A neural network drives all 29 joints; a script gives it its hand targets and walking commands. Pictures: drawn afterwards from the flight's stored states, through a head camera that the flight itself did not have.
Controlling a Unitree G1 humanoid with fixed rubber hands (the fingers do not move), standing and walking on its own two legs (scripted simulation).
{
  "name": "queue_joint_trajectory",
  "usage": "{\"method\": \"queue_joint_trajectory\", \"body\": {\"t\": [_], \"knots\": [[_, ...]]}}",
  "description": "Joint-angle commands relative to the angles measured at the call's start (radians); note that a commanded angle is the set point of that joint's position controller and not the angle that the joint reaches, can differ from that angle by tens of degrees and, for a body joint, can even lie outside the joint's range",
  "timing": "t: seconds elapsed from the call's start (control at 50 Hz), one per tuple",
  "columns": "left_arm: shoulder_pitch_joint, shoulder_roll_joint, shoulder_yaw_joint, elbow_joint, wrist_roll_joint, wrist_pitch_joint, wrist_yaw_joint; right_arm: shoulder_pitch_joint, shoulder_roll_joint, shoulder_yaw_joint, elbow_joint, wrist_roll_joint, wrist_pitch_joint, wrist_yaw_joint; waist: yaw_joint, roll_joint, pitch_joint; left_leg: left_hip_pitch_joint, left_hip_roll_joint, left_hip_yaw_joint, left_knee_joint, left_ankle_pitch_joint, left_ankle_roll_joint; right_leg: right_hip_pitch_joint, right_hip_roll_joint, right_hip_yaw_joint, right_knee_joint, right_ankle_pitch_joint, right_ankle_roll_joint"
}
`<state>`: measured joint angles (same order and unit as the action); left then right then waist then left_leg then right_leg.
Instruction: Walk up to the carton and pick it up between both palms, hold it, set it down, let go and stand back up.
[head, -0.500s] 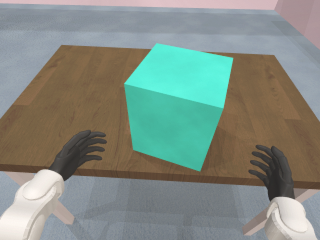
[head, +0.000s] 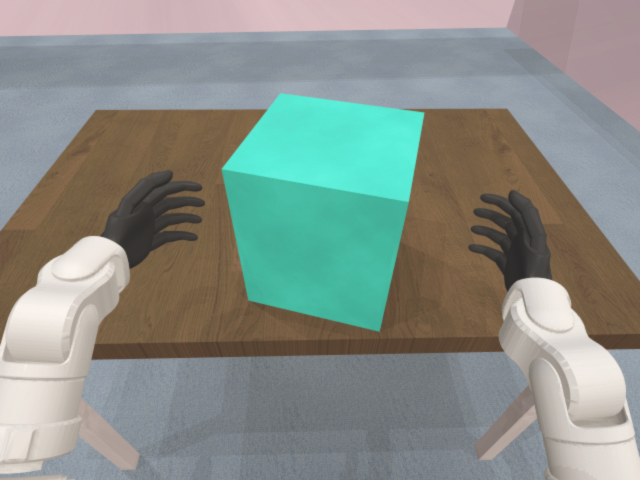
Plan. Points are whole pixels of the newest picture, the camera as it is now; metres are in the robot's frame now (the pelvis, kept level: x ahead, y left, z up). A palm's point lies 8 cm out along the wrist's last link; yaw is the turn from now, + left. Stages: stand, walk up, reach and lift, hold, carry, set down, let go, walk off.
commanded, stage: reach and lift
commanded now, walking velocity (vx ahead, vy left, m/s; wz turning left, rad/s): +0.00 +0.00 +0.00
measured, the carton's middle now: (330, 213) +0.46 -0.03 +0.09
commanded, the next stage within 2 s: none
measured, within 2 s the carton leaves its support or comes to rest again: neither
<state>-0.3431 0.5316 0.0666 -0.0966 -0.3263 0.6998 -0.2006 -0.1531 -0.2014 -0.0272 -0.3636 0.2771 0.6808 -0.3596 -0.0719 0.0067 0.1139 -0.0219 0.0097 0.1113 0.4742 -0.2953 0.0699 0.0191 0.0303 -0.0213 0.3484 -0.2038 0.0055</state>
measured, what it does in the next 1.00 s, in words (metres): stands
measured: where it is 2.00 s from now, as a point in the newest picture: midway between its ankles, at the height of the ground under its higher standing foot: outside the picture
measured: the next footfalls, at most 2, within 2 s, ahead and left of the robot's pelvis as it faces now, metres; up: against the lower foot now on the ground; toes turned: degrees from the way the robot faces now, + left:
none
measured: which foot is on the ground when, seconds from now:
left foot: down 0.00-1.00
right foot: down 0.00-1.00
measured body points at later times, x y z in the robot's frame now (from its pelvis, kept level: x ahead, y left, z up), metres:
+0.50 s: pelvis +0.00 +0.00 +0.00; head -0.02 +0.01 +0.45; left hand +0.43 +0.18 +0.23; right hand +0.34 -0.23 +0.21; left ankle +0.00 +0.06 -0.74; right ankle +0.00 -0.13 -0.74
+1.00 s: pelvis +0.00 +0.00 +0.00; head -0.01 +0.01 +0.45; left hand +0.48 +0.15 +0.27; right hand +0.38 -0.25 +0.23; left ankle +0.00 +0.06 -0.74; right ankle +0.00 -0.13 -0.74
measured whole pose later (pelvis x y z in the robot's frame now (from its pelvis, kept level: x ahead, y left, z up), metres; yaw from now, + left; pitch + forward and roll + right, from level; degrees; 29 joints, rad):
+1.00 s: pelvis +0.00 +0.00 +0.00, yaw +0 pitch -6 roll -3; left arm -1.12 0.55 0.04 0.92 -0.32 0.50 -0.19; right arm -0.91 -0.24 -0.03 0.52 0.33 0.56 -0.29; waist -0.22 0.01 0.06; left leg -0.09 0.01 0.11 0.47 -0.29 0.07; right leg -0.04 0.03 -0.02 0.34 -0.19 0.01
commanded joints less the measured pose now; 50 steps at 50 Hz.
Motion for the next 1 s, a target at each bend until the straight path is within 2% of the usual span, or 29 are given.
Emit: {"method": "queue_joint_trajectory", "body": {"t": [0.0, 0.04, 0.06, 0.14, 0.18, 0.22, 0.24, 0.28, 0.3, 0.34, 0.36, 0.44, 0.5, 0.54, 0.56, 0.62, 0.66, 0.7, 0.76, 0.78, 0.8, 0.82, 0.84, 0.86, 0.88, 0.92, 0.94, 0.96, 0.98], "knots": [[-0.501, 0.25, 0.158, 0.123, 0.056, -0.016, -0.012, -0.424, -0.101, -0.108, 0.087, 0.089, 0.004, -0.011, -0.052, 0.018, -0.222, -0.109, 0.054, -0.094, -0.224, 0.125, -0.018, 0.01, -0.069, 0.095, -0.071, 0.257, -0.035], [-0.532, 0.233, 0.13, 0.137, 0.056, -0.018, -0.016, -0.462, -0.109, -0.126, 0.148, 0.095, 0.006, -0.01, -0.079, 0.027, -0.213, -0.11, 0.063, -0.108, -0.224, 0.138, -0.027, -0.002, -0.06, 0.086, -0.067, 0.259, -0.039], [-0.576, 0.242, 0.132, 0.123, 0.061, -0.021, -0.008, -0.51, -0.101, -0.109, 0.109, 0.107, -0.004, -0.009, -0.066, 0.032, -0.255, -0.101, 0.06, -0.103, -0.22, 0.142, -0.022, 0.0, -0.056, 0.09, -0.062, 0.269, -0.037], [-0.678, 0.261, 0.121, 0.148, 0.053, -0.041, 0.009, -0.615, -0.112, -0.13, 0.14, 0.103, -0.026, -0.002, -0.084, 0.027, -0.33, -0.1, 0.064, -0.108, -0.201, 0.187, -0.029, 0.012, -0.04, 0.08, -0.046, 0.294, -0.039], [-0.721, 0.26, 0.106, 0.271, 0.053, -0.042, 0.003, -0.668, -0.1, -0.115, 0.204, 0.106, -0.015, 0.004, -0.082, 0.021, -0.28, -0.121, 0.049, -0.104, -0.204, 0.132, -0.02, -0.011, -0.054, 0.088, -0.063, 0.27, -0.034], [-0.706, 0.246, 0.092, 0.271, 0.063, -0.043, 0.0, -0.658, -0.119, -0.134, 0.231, 0.108, -0.024, 0.003, -0.098, 0.038, -0.287, -0.106, 0.059, -0.114, -0.203, 0.17, -0.027, -0.001, -0.045, 0.078, -0.054, 0.304, -0.035], [-0.752, 0.262, 0.094, 0.303, 0.065, -0.042, 0.004, -0.717, -0.122, -0.128, 0.243, 0.108, -0.018, 0.006, -0.091, 0.036, -0.294, -0.122, 0.058, -0.112, -0.21, 0.149, -0.027, -0.006, -0.047, 0.075, -0.054, 0.271, -0.037], [-0.8, 0.264, 0.087, 0.354, 0.047, -0.049, 0.003, -0.732, -0.11, -0.117, 0.287, 0.112, -0.018, 0.008, -0.1, 0.013, -0.306, -0.13, 0.054, -0.112, -0.197, 0.163, -0.026, 0.006, -0.042, 0.076, -0.046, 0.301, -0.032], [-0.836, 0.262, 0.07, 0.42, 0.058, -0.05, -0.004, -0.779, -0.122, -0.118, 0.353, 0.103, -0.014, 0.002, -0.113, 0.03, -0.281, -0.118, 0.05, -0.113, -0.2, 0.13, -0.021, -0.022, -0.046, 0.072, -0.061, 0.276, -0.034], [-0.877, 0.26, 0.066, 0.383, 0.052, -0.064, 0.001, -0.809, -0.119, -0.13, 0.341, 0.112, -0.024, 0.006, -0.12, 0.017, -0.342, -0.103, 0.061, -0.122, -0.19, 0.201, -0.029, -0.008, -0.034, 0.063, -0.045, 0.316, -0.033], [-0.912, 0.265, 0.049, 0.415, 0.054, -0.064, 0.002, -0.843, -0.124, -0.132, 0.374, 0.114, -0.023, 0.008, -0.128, 0.046, -0.332, -0.097, 0.052, -0.113, -0.182, 0.2, -0.035, -0.025, -0.037, 0.061, -0.051, 0.312, -0.035], [-0.964, 0.258, 0.032, 0.469, 0.043, -0.085, 0.005, -0.889, -0.12, -0.122, 0.466, 0.123, -0.035, 0.014, -0.149, 0.044, -0.367, -0.076, 0.061, -0.125, -0.177, 0.256, -0.041, -0.025, -0.026, 0.052, -0.049, 0.345, -0.031], [-1.01, 0.263, 0.024, 0.562, 0.049, -0.096, 0.003, -0.96, -0.125, -0.115, 0.489, 0.121, -0.054, 0.022, -0.148, 0.031, -0.412, -0.07, 0.05, -0.129, -0.161, 0.266, -0.04, -0.022, -0.028, 0.053, -0.042, 0.385, -0.028], [-1.006, 0.252, 0.02, 0.626, 0.075, -0.1, 0.006, -0.98, -0.13, -0.117, 0.55, 0.112, -0.066, 0.028, -0.148, 0.066, -0.393, -0.061, 0.056, -0.131, -0.161, 0.295, -0.054, -0.029, -0.024, 0.045, -0.045, 0.383, -0.027], [-1.037, 0.255, 0.015, 0.628, 0.072, -0.101, 0.009, -1.011, -0.131, -0.108, 0.529, 0.114, -0.08, 0.033, -0.144, 0.045, -0.43, -0.053, 0.054, -0.126, -0.145, 0.34, -0.056, -0.017, -0.019, 0.039, -0.035, 0.419, -0.024], [-1.115, 0.252, -0.016, 0.56, 0.057, -0.125, 0.019, -1.057, -0.136, -0.109, 0.521, 0.128, -0.107, 0.043, -0.156, 0.079, -0.499, 0.018, 0.053, -0.138, -0.117, 0.439, -0.076, -0.051, -0.009, 0.037, -0.033, 0.459, -0.023], [-1.133, 0.261, -0.014, 0.663, 0.06, -0.125, 0.024, -1.047, -0.158, -0.101, 0.621, 0.127, -0.106, 0.053, -0.17, 0.088, -0.472, 0.019, 0.059, -0.146, -0.112, 0.471, -0.085, -0.069, -0.001, 0.019, -0.036, 0.434, -0.027], [-1.152, 0.267, -0.003, 0.664, 0.059, -0.137, 0.024, -1.081, -0.159, -0.087, 0.617, 0.129, -0.117, 0.057, -0.151, 0.061, -0.481, 0.013, 0.051, -0.139, -0.11, 0.465, -0.08, -0.05, -0.006, 0.02, -0.027, 0.479, -0.022], [-1.206, 0.272, -0.014, 0.814, 0.065, -0.156, 0.023, -1.134, -0.161, -0.075, 0.735, 0.129, -0.118, 0.068, -0.16, 0.061, -0.429, -0.032, 0.03, -0.132, -0.126, 0.361, -0.063, -0.069, -0.018, 0.027, -0.04, 0.45, -0.024], [-1.251, 0.244, -0.052, 0.801, 0.041, -0.173, 0.02, -1.167, -0.153, -0.088, 0.74, 0.123, -0.127, 0.068, -0.187, 0.04, -0.46, -0.021, 0.039, -0.135, -0.13, 0.373, -0.061, -0.078, -0.013, 0.022, -0.041, 0.464, -0.025], [-1.21, 0.237, -0.069, 0.834, 0.041, -0.185, 0.019, -1.151, -0.141, -0.084, 0.722, 0.125, -0.138, 0.066, -0.178, 0.035, -0.459, -0.031, 0.031, -0.136, -0.133, 0.349, -0.058, -0.064, -0.021, 0.031, -0.038, 0.485, -0.024], [-1.234, 0.221, -0.088, 0.814, 0.03, -0.199, 0.024, -1.167, -0.136, -0.085, 0.742, 0.126, -0.149, 0.07, -0.197, 0.051, -0.496, -0.027, 0.042, -0.144, -0.13, 0.366, -0.059, -0.053, -0.013, 0.028, -0.029, 0.49, -0.024], [-1.291, 0.236, -0.097, 0.861, 0.025, -0.213, 0.024, -1.233, -0.145, -0.094, 0.733, 0.119, -0.16, 0.071, -0.193, 0.051, -0.523, -0.04, 0.032, -0.139, -0.128, 0.343, -0.056, -0.076, -0.018, 0.029, -0.032, 0.472, -0.023], [-1.308, 0.245, -0.087, 0.947, 0.031, -0.218, 0.025, -1.243, -0.147, -0.067, 0.795, 0.135, -0.156, 0.079, -0.183, 0.042, -0.478, -0.058, 0.03, -0.146, -0.136, 0.315, -0.05, -0.087, -0.016, 0.026, -0.035, 0.438, -0.022], [-1.316, 0.229, -0.08, 0.921, 0.039, -0.228, 0.029, -1.238, -0.154, -0.075, 0.824, 0.12, -0.161, 0.082, -0.19, 0.05, -0.485, -0.028, 0.032, -0.143, -0.135, 0.34, -0.054, -0.086, -0.011, 0.015, -0.035, 0.443, -0.025], [-1.328, 0.22, -0.116, 1.026, 0.035, -0.25, 0.026, -1.243, -0.144, -0.069, 0.916, 0.105, -0.172, 0.086, -0.203, 0.05, -0.464, -0.038, 0.041, -0.158, -0.138, 0.327, -0.051, -0.11, -0.008, 0.014, -0.039, 0.427, -0.028], [-1.344, 0.203, -0.131, 0.975, 0.022, -0.264, 0.034, -1.261, -0.158, -0.077, 0.876, 0.114, -0.186, 0.09, -0.21, 0.054, -0.508, -0.008, 0.041, -0.155, -0.132, 0.354, -0.056, -0.131, 0.0, 0.005, -0.035, 0.436, -0.031], [-1.347, 0.205, -0.119, 1.07, 0.033, -0.274, 0.029, -1.251, -0.128, -0.046, 0.947, 0.117, -0.185, 0.094, -0.188, 0.058, -0.463, -0.022, 0.032, -0.153, -0.124, 0.349, -0.053, -0.139, -0.008, 0.015, -0.04, 0.432, -0.032], [-1.34, 0.19, -0.15, 1.038, 0.024, -0.291, 0.035, -1.253, -0.153, -0.078, 0.953, 0.112, -0.202, 0.097, -0.212, 0.085, -0.499, 0.009, 0.045, -0.164, -0.127, 0.369, -0.069, -0.164, 0.004, -0.001, -0.037, 0.405, -0.032]]}}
